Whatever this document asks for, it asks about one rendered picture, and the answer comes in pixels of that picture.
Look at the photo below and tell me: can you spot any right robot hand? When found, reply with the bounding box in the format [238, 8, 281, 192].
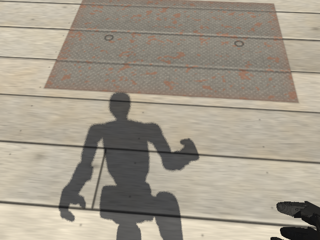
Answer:
[270, 201, 320, 240]

